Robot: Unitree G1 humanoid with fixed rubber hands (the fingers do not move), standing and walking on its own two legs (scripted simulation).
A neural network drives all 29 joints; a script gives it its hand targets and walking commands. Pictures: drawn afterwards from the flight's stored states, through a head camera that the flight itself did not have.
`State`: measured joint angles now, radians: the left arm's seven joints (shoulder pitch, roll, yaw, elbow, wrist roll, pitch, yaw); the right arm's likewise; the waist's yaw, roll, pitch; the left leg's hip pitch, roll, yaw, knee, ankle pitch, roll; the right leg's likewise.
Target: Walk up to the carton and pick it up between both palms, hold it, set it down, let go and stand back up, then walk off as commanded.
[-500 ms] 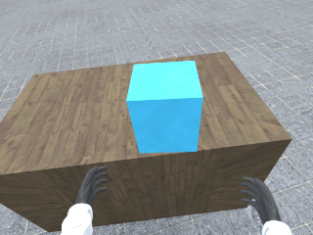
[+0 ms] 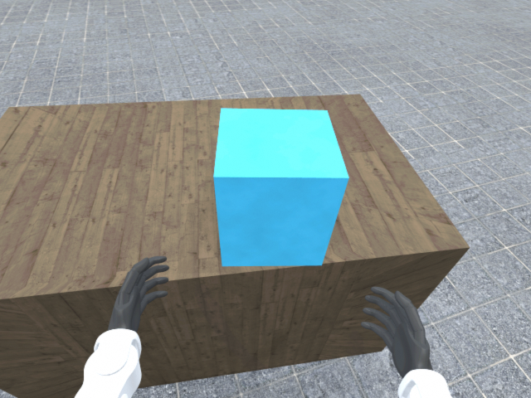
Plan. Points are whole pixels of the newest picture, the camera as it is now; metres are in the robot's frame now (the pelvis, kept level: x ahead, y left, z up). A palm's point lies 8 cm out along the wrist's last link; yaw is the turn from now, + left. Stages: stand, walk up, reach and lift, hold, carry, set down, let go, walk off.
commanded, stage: reach and lift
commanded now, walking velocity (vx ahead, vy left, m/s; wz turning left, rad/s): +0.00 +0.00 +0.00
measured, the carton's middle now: (273, 190) +0.50 +0.01 +0.01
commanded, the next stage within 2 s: none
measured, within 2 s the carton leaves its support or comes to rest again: neither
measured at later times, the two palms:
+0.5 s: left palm (167, 258) +0.29 +0.17 +0.07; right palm (438, 290) +0.27 -0.24 +0.04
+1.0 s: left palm (173, 217) +0.35 +0.16 +0.09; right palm (419, 224) +0.36 -0.22 +0.09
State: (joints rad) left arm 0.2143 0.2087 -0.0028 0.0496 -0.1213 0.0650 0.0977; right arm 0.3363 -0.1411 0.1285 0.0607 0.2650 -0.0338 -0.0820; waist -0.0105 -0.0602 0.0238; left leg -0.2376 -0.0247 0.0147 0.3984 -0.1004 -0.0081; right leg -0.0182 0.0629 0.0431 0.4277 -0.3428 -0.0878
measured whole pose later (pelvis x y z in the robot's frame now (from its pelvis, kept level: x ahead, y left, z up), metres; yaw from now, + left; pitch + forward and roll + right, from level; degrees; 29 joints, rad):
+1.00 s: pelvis +0.04 -0.04 +0.01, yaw +0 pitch +3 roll +3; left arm -0.14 0.17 0.16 -0.03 -0.15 0.38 -0.01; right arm -0.19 -0.29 0.18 0.12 0.32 0.15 -0.24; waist -0.01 -0.07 -0.01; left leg -0.21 -0.02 0.01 0.19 -0.03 -0.02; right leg -0.06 0.07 0.04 0.34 -0.32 -0.05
